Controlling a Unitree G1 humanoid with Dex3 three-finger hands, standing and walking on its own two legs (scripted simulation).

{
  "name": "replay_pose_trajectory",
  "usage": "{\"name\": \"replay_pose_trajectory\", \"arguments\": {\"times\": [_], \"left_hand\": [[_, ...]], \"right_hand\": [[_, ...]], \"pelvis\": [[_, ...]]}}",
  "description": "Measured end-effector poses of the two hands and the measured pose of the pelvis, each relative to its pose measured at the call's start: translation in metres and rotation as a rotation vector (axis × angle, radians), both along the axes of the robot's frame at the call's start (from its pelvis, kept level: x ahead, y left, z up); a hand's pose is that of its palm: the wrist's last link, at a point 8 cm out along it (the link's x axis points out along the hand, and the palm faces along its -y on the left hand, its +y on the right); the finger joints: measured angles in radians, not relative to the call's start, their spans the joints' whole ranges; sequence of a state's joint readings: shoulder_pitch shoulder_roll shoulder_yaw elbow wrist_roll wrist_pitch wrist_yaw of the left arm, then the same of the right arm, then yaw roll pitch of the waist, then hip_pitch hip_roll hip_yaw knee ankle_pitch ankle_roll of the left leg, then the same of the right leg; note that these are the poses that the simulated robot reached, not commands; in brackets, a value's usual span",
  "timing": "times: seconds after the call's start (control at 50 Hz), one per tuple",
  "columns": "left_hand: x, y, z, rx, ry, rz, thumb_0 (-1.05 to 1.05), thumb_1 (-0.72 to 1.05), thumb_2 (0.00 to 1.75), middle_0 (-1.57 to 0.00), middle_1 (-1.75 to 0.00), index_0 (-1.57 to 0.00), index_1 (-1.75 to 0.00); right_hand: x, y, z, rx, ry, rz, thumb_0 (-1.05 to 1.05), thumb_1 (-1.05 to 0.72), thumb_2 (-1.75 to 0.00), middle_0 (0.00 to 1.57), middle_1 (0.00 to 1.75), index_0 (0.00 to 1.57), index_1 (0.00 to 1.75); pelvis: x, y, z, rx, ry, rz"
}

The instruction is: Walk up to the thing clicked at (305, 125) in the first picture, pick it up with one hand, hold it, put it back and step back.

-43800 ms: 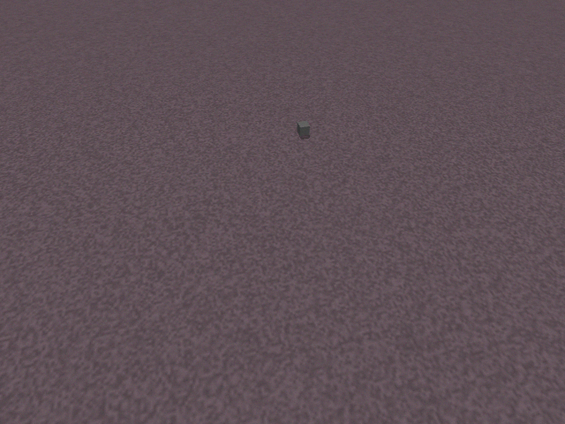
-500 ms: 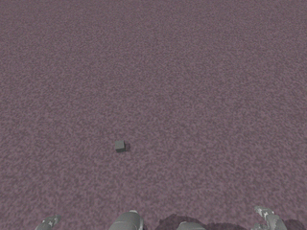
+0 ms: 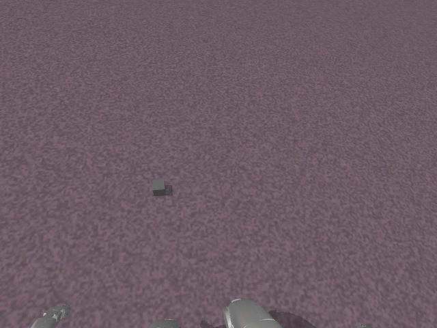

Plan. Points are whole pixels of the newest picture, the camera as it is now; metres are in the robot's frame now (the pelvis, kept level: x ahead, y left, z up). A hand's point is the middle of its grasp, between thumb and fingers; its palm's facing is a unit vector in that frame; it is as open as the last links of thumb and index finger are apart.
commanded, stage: step back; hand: left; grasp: from above
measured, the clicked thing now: (159, 187) +0.79 +0.25 -0.74
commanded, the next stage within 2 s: stand in 1.80 s
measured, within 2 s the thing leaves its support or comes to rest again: neither
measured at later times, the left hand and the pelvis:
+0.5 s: hand out of the picture -0.08 +0.22 -0.13, palm faces -0.03 -0.89 -0.45, open 7.4 cm; pelvis -0.17 -0.06 +0.00, yaw -1 degrees
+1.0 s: hand out of the picture -0.27 +0.19 -0.15, palm faces +0.03 -0.92 -0.40, open 7.4 cm; pelvis -0.29 -0.08 +0.00, yaw +0 degrees
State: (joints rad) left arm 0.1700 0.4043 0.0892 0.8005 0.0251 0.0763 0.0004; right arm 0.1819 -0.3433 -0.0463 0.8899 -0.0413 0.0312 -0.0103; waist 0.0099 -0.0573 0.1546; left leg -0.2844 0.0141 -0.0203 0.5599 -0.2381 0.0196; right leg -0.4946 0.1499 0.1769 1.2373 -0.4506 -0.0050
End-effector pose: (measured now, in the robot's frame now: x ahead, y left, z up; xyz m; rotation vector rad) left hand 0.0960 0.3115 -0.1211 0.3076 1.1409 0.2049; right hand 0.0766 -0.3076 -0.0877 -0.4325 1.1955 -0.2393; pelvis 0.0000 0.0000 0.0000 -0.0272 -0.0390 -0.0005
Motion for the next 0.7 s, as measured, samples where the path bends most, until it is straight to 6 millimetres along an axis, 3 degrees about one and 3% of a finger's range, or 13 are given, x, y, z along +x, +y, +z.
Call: {"name": "replay_pose_trajectory", "arguments": {"times": [0.1, 0.2, 0.28, 0.36, 0.48, 0.58, 0.7], "left_hand": [[-0.057, -0.001, -0.005, 0.025, 0.085, -0.008, 0.01, 0.90, 0.90, -0.20, -0.30, -0.20, -0.30], [-0.103, -0.017, -0.010, 0.054, 0.138, -0.041, 0.01, 0.90, 0.90, -0.20, -0.30, -0.20, -0.30], [-0.141, -0.040, -0.002, 0.065, 0.132, -0.037, 0.01, 0.90, 0.90, -0.20, -0.30, -0.20, -0.30], [-0.175, -0.054, 0.018, 0.074, 0.126, -0.021, 0.01, 0.90, 0.89, -0.20, -0.30, -0.20, -0.30], [-0.181, -0.056, 0.033, 0.113, 0.047, -0.027, 0.01, 0.90, 0.89, -0.21, -0.30, -0.21, -0.30], [-0.184, -0.051, 0.020, 0.106, -0.072, -0.018, 0.01, 0.90, 0.89, -0.21, -0.30, -0.21, -0.30], [-0.222, -0.061, 0.007, 0.038, -0.065, 0.005, 0.01, 0.90, 0.90, -0.20, -0.30, -0.20, -0.30]], "right_hand": [[-0.013, -0.012, 0.003, -0.008, -0.071, 0.004, 0.01, -0.90, -0.90, 0.20, 0.30, 0.21, 0.30], [-0.035, -0.033, -0.011, 0.011, -0.137, 0.014, 0.00, -0.90, -0.90, 0.20, 0.30, 0.21, 0.30], [-0.065, -0.055, -0.031, 0.040, -0.146, -0.011, 0.00, -0.90, -0.90, 0.20, 0.30, 0.21, 0.30], [-0.105, -0.060, -0.031, 0.075, -0.097, -0.049, 0.00, -0.90, -0.90, 0.20, 0.30, 0.21, 0.30], [-0.171, -0.065, -0.037, 0.072, 0.001, -0.044, 0.00, -0.90, -0.90, 0.20, 0.30, 0.21, 0.30], [-0.214, -0.057, -0.046, 0.055, 0.079, 0.010, 0.01, -0.90, -0.90, 0.20, 0.30, 0.20, 0.30], [-0.246, -0.048, -0.032, 0.063, 0.052, 0.025, 0.01, -0.90, -0.90, 0.20, 0.30, 0.21, 0.30]], "pelvis": [[-0.035, -0.010, -0.002, 0.005, 0.011, -0.036], [-0.077, -0.027, -0.015, 0.025, 0.005, -0.078], [-0.112, -0.041, -0.021, -0.016, -0.023, -0.057], [-0.130, -0.050, -0.007, 0.069, -0.006, -0.078], [-0.164, -0.056, -0.003, 0.068, 0.029, -0.021], [-0.201, -0.056, -0.015, 0.042, 0.022, 0.049], [-0.239, -0.057, -0.011, 0.038, -0.016, 0.055]]}}
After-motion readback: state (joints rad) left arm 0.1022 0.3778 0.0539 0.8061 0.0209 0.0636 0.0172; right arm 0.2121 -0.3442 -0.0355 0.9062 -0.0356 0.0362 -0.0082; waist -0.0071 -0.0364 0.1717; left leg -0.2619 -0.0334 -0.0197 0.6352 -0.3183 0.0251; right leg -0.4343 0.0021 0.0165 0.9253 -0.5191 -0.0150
